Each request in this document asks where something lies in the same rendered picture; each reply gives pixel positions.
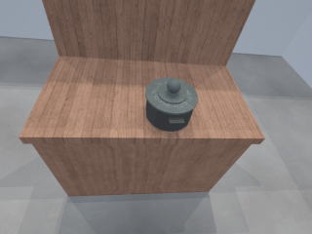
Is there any table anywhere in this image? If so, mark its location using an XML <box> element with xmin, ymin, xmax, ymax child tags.
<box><xmin>19</xmin><ymin>0</ymin><xmax>265</xmax><ymax>197</ymax></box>

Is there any pot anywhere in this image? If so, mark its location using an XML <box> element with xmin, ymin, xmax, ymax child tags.
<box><xmin>145</xmin><ymin>101</ymin><xmax>194</xmax><ymax>132</ymax></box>

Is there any knob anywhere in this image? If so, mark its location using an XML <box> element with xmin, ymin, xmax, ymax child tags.
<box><xmin>167</xmin><ymin>79</ymin><xmax>181</xmax><ymax>94</ymax></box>

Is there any lid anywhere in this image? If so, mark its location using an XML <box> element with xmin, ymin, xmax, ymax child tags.
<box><xmin>145</xmin><ymin>77</ymin><xmax>198</xmax><ymax>115</ymax></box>

